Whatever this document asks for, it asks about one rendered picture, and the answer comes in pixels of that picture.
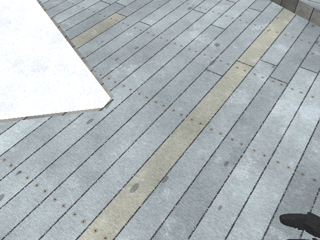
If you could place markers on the right robot hand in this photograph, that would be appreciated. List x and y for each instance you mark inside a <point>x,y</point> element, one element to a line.
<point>308,222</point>

